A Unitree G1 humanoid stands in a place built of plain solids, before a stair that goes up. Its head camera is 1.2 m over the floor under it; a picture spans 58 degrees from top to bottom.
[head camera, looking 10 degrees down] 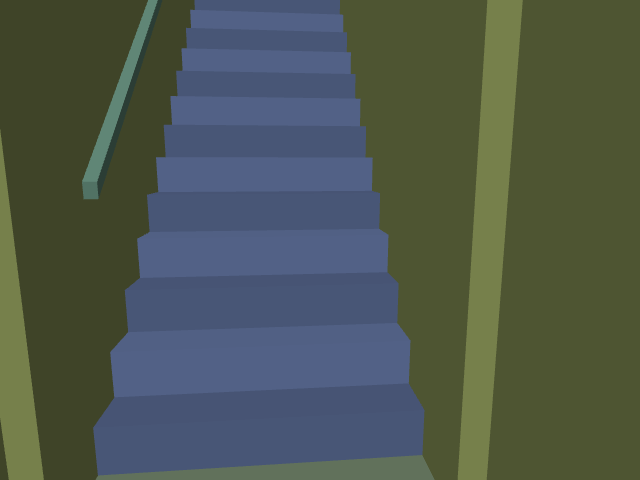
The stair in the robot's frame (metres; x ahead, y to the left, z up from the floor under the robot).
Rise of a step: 0.21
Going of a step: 0.22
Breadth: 1.30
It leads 5 degrees to the left of straight ahead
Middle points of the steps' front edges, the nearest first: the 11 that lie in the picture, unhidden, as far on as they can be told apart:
1.56 0.22 0.21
1.78 0.24 0.41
2.00 0.26 0.62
2.22 0.28 0.83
2.44 0.30 1.03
2.66 0.32 1.24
2.88 0.34 1.44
3.10 0.36 1.65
3.32 0.38 1.86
3.54 0.40 2.06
3.76 0.42 2.27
